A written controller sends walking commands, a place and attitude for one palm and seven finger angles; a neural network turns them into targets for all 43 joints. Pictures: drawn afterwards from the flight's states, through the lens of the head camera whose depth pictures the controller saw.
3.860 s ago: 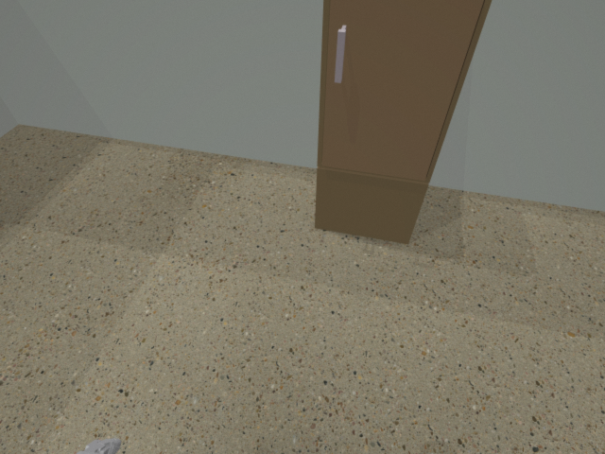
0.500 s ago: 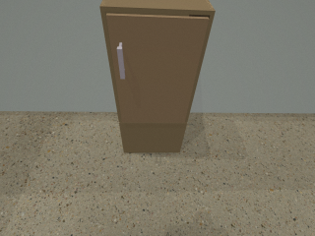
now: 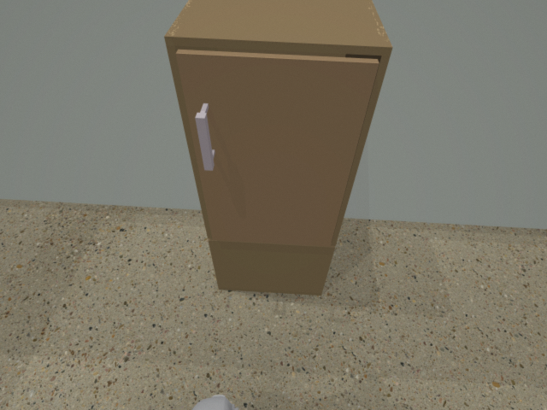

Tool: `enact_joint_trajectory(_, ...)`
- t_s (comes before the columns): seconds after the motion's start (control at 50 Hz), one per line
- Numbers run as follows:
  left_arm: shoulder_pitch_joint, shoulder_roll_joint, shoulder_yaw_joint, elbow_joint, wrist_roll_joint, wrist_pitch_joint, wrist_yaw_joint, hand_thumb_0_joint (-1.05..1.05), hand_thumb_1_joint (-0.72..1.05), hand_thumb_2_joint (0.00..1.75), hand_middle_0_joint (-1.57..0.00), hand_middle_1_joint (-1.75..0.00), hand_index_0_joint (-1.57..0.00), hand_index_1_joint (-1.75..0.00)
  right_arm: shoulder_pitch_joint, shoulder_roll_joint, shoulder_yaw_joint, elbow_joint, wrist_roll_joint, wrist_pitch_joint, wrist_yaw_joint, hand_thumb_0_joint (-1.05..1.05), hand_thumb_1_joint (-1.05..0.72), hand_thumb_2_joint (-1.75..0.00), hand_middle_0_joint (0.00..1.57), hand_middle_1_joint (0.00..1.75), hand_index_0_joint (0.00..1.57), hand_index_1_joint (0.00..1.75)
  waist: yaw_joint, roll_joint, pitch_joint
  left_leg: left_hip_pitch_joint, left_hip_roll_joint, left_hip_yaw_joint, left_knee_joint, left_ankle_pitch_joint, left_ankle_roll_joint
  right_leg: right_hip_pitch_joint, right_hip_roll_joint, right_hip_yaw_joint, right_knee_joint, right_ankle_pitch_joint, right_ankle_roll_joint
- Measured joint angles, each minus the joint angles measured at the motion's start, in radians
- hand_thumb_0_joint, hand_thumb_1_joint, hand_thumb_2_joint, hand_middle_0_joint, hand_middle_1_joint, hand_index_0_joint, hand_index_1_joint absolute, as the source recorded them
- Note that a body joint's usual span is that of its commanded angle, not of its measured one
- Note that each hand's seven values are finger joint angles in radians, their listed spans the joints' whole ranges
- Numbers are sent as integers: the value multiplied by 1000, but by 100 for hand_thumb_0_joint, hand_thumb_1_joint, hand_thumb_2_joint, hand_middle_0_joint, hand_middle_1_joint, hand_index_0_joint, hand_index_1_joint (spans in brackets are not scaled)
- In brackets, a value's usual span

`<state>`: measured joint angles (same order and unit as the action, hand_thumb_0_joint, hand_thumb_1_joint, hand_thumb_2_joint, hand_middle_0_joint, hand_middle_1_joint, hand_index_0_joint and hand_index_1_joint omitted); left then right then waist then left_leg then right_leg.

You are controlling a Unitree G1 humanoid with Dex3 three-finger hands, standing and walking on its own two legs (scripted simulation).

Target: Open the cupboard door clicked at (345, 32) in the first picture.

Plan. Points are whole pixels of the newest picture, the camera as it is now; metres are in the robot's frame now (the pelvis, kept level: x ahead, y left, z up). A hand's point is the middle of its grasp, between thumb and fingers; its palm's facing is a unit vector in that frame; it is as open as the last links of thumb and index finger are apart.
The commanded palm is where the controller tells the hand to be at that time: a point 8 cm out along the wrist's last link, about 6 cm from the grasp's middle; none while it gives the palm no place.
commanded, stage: come to a stop and stand still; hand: left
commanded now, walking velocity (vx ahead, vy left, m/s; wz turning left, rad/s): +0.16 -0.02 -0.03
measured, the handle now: (207, 137) +0.63 +0.20 +0.03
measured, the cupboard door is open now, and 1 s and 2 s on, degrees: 0 0 0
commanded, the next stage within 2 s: look again from close up in 1.46 s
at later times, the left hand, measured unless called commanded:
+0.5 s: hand out of the picture +0.15 +0.19 -0.17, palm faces +0.02 -0.97 -0.25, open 7.4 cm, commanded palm none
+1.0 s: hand out of the picture +0.06 +0.17 -0.16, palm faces +0.07 -0.96 -0.26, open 7.4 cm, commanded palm none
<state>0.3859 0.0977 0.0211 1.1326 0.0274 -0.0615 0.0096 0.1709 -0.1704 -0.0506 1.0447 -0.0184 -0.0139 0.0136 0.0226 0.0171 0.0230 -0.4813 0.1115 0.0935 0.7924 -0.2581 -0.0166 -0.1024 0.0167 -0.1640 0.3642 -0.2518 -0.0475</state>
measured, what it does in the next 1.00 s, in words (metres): steps on the spot: left foot, then right foot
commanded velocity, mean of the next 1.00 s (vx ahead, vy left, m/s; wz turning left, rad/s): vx -0.05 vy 0.05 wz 0.00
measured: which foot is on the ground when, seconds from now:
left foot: up 0.00-0.08, down 0.10-0.56, up 0.58-1.00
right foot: down 0.00-0.12, up 0.14-0.54, down 0.56-1.00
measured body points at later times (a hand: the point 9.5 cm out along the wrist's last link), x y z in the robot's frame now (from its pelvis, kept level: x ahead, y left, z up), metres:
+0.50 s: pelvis +0.07 -0.01 +0.00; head +0.11 -0.01 +0.45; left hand +0.15 +0.24 -0.15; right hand +0.12 -0.25 -0.15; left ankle +0.10 +0.11 -0.74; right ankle +0.08 -0.15 -0.71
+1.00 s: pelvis +0.04 -0.03 +0.00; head +0.06 -0.04 +0.45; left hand +0.06 +0.22 -0.14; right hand +0.09 -0.28 -0.15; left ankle +0.02 +0.12 -0.71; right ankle +0.09 -0.15 -0.74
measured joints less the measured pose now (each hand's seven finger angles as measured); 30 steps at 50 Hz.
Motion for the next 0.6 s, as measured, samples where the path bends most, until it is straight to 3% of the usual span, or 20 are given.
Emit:
enact_joint_trajectory(0.1, 43, 3, 8, 24, -3, 12, 2, 0, 90, 90, -20, -30, -21, -30, -33, 23, 16, -14, 2, -23, -3, 0, -91, -90, 20, 29, 19, 30, 24, -18, 8, 121, -23, 22, -213, 48, 17, 26, 0, 0, 71, -88, 28)
enact_joint_trajectory(0.16, 32, 17, 11, 32, -7, 35, 5, 0, 90, 90, -20, -30, -20, -30, -39, 48, 29, -17, -3, -42, -18, 0, -91, -90, 20, 29, 19, 30, 28, -59, 26, 144, -50, 54, -197, 19, 63, -70, -34, 49, 334, -230, 32)
enact_joint_trajectory(0.2, 9, 23, 12, 29, -7, 51, 10, 0, 90, 90, -20, -30, -20, -30, -33, 59, 35, -15, 2, -38, -36, 0, -91, -90, 20, 29, 20, 30, 23, -60, 33, 173, -57, 67, -226, 13, 72, -150, -40, 79, 492, -265, 43)
enact_joint_trajectory(0.24, -19, 31, 16, 16, -8, 61, 13, 0, 91, 90, -19, -30, -20, -30, -36, 55, 25, -18, 11, -37, -57, -2, -94, -90, 20, 29, 20, 30, 14, -61, 37, 203, -64, 76, -278, 33, 69, -207, -53, 97, 544, -243, 61)
enact_joint_trajectory(0.32, -86, 60, 29, -33, -4, 84, 14, 0, 91, 90, -19, -30, -20, -30, -40, 35, 23, -7, 9, -17, -65, -3, -95, -90, 20, 29, 20, 30, -1, -60, 45, 235, -62, 79, -343, 60, 67, -286, -71, 122, 561, -191, 86)
enact_joint_trajectory(0.42, -166, 105, 49, -101, -2, 107, 17, 0, 91, 90, -19, -30, -20, -30, -15, 20, 11, 1, 3, 13, -59, -2, -94, -90, 20, 29, 20, 30, -15, -52, 52, 242, -40, 67, -351, 64, 43, -329, -70, 138, 581, -163, 93)
enact_joint_trajectory(0.5, -213, 117, 50, -138, -5, 102, 19, 0, 91, 90, -19, -30, -20, -30, 5, 3, -3, 3, -4, 31, -47, -1, -92, -90, 20, 29, 20, 30, -31, -27, 59, 234, -22, 58, -322, 55, 16, -275, -71, 121, 440, -155, 82)
enact_joint_trajectory(0.56, -217, 121, 41, -160, -4, 78, 18, 0, 91, 90, -19, -30, -20, -30, 31, -9, -10, 0, 0, 41, -34, 0, -91, -90, 20, 29, 20, 30, -33, -22, 45, 205, -23, 63, -253, 23, -11, -179, -84, 113, 213, -1, 73)
enact_joint_trajectory(0.6, -225, 101, 31, -153, 1, 67, 20, 0, 91, 90, -19, -30, -20, -30, 35, -28, -16, -1, 5, 55, -28, 0, -91, -90, 20, 29, 20, 30, -39, 14, 50, 166, -29, 17, -150, -110, -18, -185, -73, 104, 236, -28, 50)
